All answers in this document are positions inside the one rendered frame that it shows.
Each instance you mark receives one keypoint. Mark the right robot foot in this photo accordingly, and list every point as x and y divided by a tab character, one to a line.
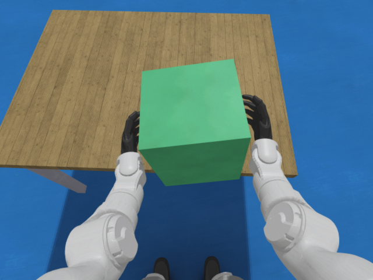
211	268

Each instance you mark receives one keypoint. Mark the left robot foot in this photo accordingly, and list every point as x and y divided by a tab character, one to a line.
161	267

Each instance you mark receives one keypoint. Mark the robot right hand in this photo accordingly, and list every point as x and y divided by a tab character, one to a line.
261	121

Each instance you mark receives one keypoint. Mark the robot left upper arm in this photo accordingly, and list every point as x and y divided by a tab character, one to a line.
97	250

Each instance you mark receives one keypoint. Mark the robot left forearm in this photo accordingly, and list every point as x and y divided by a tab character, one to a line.
126	196

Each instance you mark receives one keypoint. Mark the table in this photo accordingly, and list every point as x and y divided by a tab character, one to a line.
84	80

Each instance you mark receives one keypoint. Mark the robot left hand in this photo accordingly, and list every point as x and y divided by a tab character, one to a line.
129	137

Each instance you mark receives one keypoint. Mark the carton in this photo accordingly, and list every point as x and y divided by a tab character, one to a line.
193	126

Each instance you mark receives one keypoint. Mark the robot foot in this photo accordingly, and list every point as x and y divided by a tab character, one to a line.
211	268
161	267

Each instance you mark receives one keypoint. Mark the robot right forearm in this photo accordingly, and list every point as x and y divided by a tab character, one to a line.
269	181

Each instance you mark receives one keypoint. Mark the robot right upper arm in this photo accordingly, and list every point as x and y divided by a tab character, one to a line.
306	242

